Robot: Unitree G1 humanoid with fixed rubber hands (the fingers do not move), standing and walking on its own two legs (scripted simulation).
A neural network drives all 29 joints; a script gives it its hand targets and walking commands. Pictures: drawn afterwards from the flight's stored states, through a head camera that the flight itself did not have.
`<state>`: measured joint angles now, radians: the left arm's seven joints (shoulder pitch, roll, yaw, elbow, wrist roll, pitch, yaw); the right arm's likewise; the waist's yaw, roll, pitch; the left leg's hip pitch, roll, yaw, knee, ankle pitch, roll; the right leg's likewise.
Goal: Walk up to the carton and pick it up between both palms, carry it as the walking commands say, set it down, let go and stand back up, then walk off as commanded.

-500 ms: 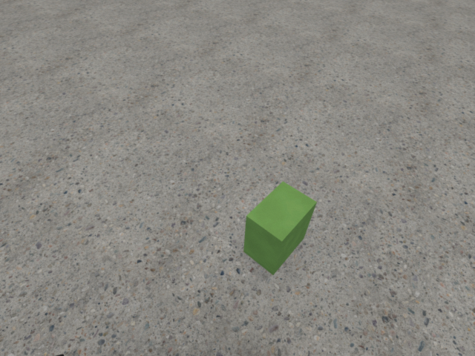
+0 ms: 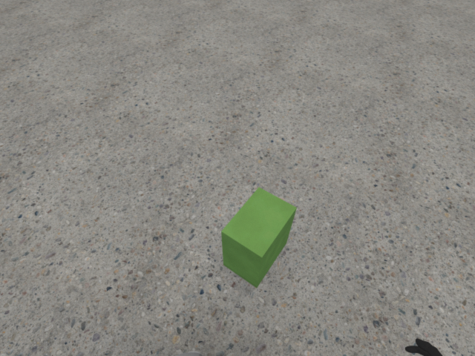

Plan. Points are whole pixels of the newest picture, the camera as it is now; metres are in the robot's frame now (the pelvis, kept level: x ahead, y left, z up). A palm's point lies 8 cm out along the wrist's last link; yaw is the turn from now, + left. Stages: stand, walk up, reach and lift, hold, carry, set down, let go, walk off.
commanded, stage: walk up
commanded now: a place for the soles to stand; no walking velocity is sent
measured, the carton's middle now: (257, 238) +0.66 -0.04 -0.61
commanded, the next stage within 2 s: none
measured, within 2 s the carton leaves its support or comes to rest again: neither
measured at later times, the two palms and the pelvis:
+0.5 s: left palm (69, 307) +0.21 +0.32 -0.07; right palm out of the picture +0.14 -0.33 -0.08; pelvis +0.04 +0.01 +0.00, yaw -6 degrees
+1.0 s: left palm out of the picture +0.21 +0.47 -0.05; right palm out of the picture +0.17 -0.28 -0.07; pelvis +0.09 +0.10 -0.02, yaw -15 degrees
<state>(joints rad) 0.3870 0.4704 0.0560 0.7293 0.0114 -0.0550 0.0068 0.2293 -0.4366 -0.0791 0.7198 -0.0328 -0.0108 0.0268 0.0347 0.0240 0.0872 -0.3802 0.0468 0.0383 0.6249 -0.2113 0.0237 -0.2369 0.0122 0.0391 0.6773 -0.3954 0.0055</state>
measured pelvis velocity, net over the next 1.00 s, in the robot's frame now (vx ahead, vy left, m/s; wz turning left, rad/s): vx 0.09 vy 0.10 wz -0.25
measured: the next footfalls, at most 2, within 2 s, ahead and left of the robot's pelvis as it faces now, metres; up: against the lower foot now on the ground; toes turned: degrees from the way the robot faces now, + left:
left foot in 0.98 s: +0.24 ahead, +0.21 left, +0.00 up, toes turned -15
right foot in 1.20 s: +0.19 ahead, +0.02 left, +0.00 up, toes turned -24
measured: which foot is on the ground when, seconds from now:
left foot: down 0.00-0.70, up 0.72-0.96, down 0.98-1.00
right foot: down 0.00-0.98, up 1.00-1.00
